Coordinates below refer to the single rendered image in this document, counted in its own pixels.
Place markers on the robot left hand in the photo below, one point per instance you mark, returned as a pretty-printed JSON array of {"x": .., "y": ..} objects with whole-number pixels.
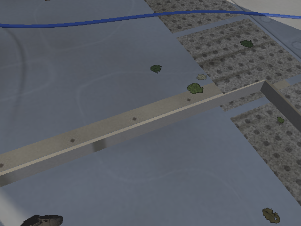
[{"x": 37, "y": 220}]

